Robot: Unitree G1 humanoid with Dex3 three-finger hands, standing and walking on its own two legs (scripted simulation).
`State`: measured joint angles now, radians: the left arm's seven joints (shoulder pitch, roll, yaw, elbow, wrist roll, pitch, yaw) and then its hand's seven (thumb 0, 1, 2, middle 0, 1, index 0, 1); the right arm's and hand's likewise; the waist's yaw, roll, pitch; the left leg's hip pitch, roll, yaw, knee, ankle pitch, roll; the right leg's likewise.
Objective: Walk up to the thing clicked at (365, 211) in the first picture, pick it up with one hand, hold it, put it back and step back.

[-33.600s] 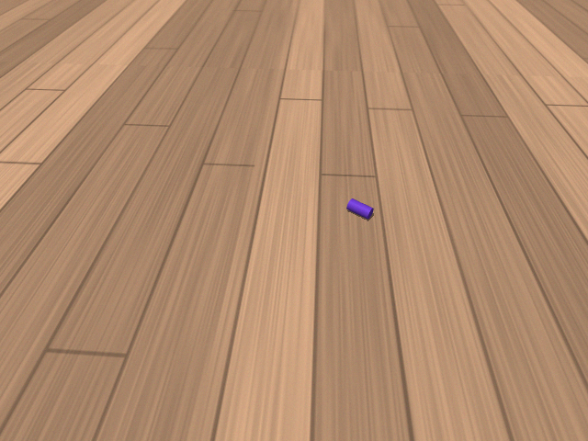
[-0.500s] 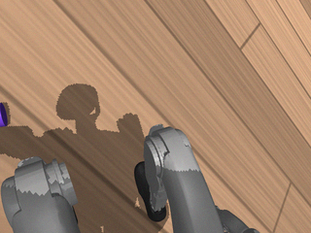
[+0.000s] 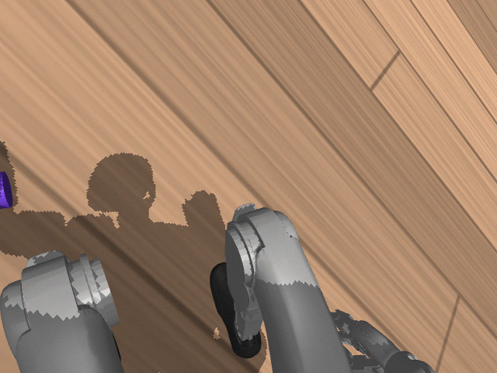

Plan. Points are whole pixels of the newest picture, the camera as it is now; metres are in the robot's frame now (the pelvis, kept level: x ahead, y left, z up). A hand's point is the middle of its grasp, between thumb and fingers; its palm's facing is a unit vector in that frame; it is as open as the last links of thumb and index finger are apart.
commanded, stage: go down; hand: left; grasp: from above
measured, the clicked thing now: out of the picture +0.43 +0.32 -0.27
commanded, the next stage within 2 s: none
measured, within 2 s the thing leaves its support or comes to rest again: neither
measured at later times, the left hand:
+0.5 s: hand out of the picture +0.40 +0.35 -0.16, palm faces -0.30 -0.09 -0.95, open 13.8 cm
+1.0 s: hand out of the picture +0.36 +0.37 +0.02, palm faces -0.47 -0.09 -0.88, open 13.8 cm
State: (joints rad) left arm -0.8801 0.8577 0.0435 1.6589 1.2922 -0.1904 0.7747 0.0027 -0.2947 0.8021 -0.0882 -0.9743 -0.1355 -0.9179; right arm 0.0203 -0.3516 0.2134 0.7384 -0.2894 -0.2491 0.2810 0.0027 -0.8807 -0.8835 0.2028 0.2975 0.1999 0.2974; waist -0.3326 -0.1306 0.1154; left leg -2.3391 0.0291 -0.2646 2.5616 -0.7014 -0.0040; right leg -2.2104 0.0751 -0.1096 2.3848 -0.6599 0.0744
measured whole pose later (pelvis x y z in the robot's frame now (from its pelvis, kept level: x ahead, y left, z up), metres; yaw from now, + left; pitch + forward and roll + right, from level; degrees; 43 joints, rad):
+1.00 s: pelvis -0.01 -0.01 +0.11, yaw +8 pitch +32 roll -7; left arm -0.66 0.76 0.05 0.90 1.08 -0.27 0.00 0.00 -0.46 0.96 -0.09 -1.03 -0.10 -1.02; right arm 0.20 -0.29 0.01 0.66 -0.05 0.02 0.09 0.01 -0.92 -0.90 0.20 0.30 0.20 0.30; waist -0.11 0.04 -0.14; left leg -2.10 0.02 -0.13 2.15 -0.63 -0.01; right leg -2.01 0.00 -0.03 2.08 -0.63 0.06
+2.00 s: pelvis +0.01 +0.00 +0.24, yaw +10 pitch +30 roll -6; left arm -0.61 0.71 0.06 0.95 1.13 -0.32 0.10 0.00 -0.42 0.90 -0.11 -0.98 -0.13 -0.97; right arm 0.20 -0.24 -0.02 0.71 -0.02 0.04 0.02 0.01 -0.91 -0.90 0.21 0.30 0.20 0.30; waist -0.12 0.04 -0.18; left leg -1.65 0.04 -0.09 1.72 -0.59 0.00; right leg -1.57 -0.01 -0.03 1.64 -0.59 0.05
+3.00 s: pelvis +0.02 +0.01 +0.27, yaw +10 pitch +30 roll -6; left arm -0.61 0.68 0.05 1.00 1.18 -0.31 0.16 0.00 -0.36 0.85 -0.19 -0.90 -0.20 -0.89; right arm 0.21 -0.24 -0.03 0.72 -0.03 0.04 0.03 0.01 -0.92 -0.90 0.20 0.30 0.20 0.30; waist -0.11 0.04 -0.18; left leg -1.56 0.04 -0.08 1.64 -0.59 0.01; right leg -1.49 -0.01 -0.03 1.55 -0.58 0.06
